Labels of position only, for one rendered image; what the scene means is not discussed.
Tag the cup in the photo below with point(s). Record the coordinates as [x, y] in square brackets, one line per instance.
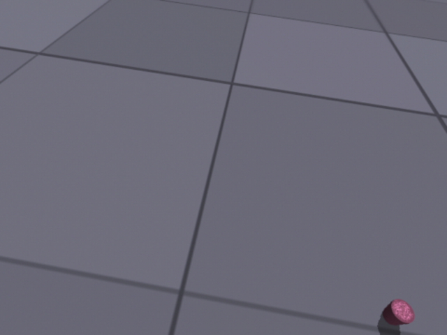
[398, 312]

